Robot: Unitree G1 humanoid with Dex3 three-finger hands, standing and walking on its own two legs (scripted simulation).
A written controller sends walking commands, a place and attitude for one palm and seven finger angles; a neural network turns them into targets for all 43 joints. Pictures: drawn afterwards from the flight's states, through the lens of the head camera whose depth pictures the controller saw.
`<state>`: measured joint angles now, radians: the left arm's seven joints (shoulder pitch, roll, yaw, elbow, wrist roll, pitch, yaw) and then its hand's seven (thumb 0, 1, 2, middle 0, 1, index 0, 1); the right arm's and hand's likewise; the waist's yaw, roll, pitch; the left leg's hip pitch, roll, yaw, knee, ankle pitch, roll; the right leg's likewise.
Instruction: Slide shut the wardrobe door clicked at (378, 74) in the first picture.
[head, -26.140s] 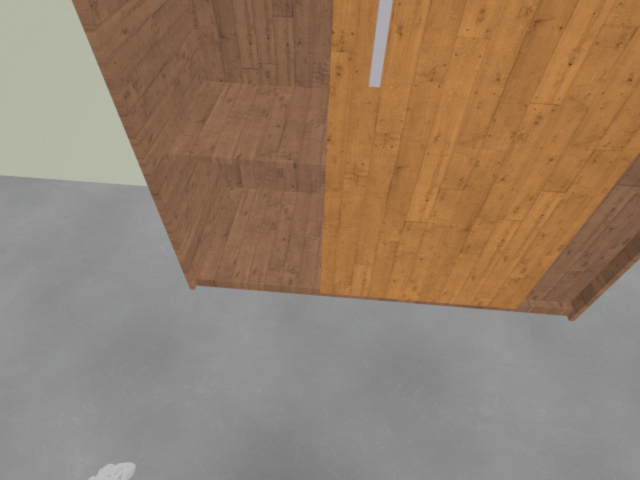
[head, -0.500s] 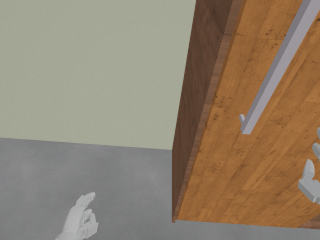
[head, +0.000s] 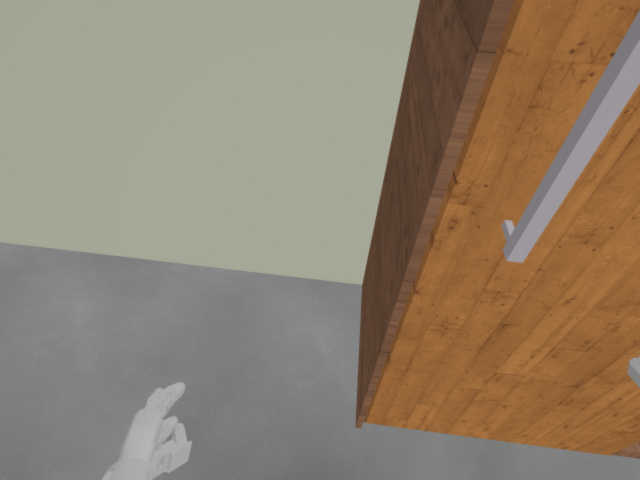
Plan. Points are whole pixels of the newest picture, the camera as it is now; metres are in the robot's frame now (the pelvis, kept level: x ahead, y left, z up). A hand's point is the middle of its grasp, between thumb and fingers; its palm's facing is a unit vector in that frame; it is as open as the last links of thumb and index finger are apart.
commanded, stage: step back with the hand held close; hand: right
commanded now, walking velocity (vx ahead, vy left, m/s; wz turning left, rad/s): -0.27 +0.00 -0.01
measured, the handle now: (570, 139) +0.40 -0.24 +0.27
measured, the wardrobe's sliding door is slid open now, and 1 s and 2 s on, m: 0.00 0.00 0.00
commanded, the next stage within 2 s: stop stepping back and stand still in 1.18 s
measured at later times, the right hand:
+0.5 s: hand out of the picture +0.13 -0.31 +0.15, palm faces +0.45 +0.76 -0.46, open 7.4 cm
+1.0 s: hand out of the picture +0.09 -0.31 +0.15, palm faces +0.31 +0.84 -0.44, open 7.4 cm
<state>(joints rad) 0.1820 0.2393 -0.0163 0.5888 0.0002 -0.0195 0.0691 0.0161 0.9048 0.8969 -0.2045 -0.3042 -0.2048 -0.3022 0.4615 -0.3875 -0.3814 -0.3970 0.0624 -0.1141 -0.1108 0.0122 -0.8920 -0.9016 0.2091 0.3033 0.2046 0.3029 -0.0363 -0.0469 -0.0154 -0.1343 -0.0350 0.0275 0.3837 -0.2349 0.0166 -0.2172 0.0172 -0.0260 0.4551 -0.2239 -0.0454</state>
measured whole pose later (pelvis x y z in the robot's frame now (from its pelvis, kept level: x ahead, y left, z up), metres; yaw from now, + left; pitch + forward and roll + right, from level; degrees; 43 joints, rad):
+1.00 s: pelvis -0.14 -0.06 -0.01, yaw +2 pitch +4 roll +4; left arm 0.06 0.18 -0.02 0.59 0.03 -0.06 0.04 0.01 0.90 0.90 -0.21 -0.30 -0.21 -0.30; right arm 0.45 -0.48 -0.39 -0.51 0.07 -0.22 -0.10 0.01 -0.89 -0.90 0.21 0.30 0.21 0.30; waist -0.04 0.01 0.01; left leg -0.14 -0.03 -0.01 0.39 -0.34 -0.01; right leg -0.47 0.03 -0.09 0.32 0.06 -0.06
